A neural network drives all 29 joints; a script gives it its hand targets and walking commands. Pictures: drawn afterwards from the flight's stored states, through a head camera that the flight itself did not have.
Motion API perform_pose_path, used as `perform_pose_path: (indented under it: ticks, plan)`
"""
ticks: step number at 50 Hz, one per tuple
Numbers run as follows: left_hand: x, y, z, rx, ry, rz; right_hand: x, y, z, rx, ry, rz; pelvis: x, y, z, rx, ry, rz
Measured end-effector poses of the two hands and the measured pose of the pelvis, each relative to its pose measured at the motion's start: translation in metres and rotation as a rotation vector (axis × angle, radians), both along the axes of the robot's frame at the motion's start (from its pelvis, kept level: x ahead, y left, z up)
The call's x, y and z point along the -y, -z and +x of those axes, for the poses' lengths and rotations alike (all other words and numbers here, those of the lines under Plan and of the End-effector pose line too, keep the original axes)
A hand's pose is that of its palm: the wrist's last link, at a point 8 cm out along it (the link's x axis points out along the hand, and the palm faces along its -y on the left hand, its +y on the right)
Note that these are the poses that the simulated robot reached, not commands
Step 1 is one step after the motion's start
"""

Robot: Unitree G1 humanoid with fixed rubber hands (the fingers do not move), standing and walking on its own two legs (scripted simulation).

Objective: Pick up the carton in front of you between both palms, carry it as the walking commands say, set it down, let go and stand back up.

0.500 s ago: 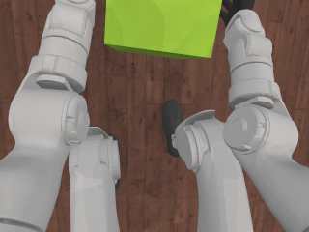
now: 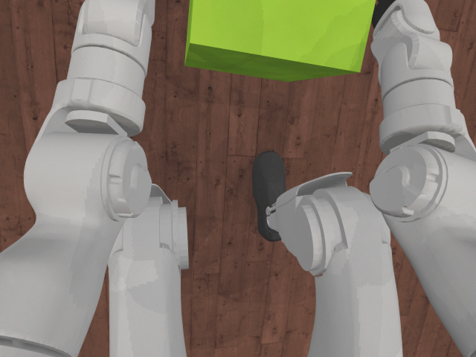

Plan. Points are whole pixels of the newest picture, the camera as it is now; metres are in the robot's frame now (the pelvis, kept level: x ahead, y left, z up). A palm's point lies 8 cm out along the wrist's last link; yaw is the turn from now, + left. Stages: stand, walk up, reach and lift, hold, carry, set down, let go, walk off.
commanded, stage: set down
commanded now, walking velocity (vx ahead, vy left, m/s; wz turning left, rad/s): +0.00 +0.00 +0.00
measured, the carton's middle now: out of the picture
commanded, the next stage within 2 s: let go in 1.56 s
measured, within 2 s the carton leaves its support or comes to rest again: neither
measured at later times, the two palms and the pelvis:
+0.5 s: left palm out of the picture +0.56 +0.14 -0.20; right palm (396, 43) +0.48 -0.25 -0.17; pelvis -0.01 +0.00 +0.00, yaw +0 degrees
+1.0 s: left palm out of the picture +0.59 +0.13 -0.03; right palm out of the picture +0.48 -0.23 -0.04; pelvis -0.01 -0.01 +0.08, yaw +1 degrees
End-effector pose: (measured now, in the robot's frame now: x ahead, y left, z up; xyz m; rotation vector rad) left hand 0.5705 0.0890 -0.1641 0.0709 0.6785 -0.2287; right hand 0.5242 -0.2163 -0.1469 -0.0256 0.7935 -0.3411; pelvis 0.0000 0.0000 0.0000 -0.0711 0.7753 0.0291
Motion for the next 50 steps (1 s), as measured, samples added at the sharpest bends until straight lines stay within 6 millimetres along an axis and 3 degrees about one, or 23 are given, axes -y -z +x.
perform_pose_path:
  ticks: [11, 15, 20, 23, 28, 34, 41, 50]
  plan:
    - [-0.002, 0.001, 0.002, 0.012, 0.03, 0.005, 0.0, 0.001, -0.002, 0.017, 0.015, 0.007, -0.005, 0.002, 0.0, 0.016, -0.004, -0.004]
    - [-0.004, 0.014, -0.003, 0.002, 0.052, 0.048, 0.0, 0.003, -0.006, 0.033, 0.008, 0.008, -0.006, 0.0, -0.001, 0.023, -0.004, -0.01]
    - [-0.029, 0.045, -0.018, -0.046, 0.012, 0.111, 0.015, 0.022, -0.033, -0.025, 0.061, -0.006, -0.005, -0.004, -0.003, 0.029, -0.005, -0.018]
    - [-0.044, 0.046, -0.018, -0.032, -0.01, 0.13, 0.026, 0.028, -0.041, -0.035, 0.076, -0.021, -0.004, -0.004, -0.005, 0.042, -0.005, -0.017]
    - [-0.054, 0.02, -0.001, 0.032, -0.035, 0.134, 0.029, 0.02, -0.036, 0.025, 0.076, -0.011, 0.001, -0.002, -0.01, 0.064, -0.009, -0.009]
    - [-0.045, -0.026, 0.016, 0.08, -0.036, 0.144, 0.018, -0.008, -0.029, 0.106, 0.072, 0.022, 0.005, -0.009, -0.014, 0.073, 0.001, 0.004]
    - [-0.034, -0.081, 0.02, 0.058, -0.041, 0.164, 0.011, -0.048, -0.044, 0.131, 0.101, 0.046, 0.008, -0.04, -0.014, 0.055, 0.01, 0.021]
    - [-0.044, -0.13, 0.021, 0.037, -0.06, 0.152, 0.016, -0.104, -0.043, 0.151, 0.093, 0.028, 0.011, -0.082, -0.008, 0.011, 0.012, 0.039]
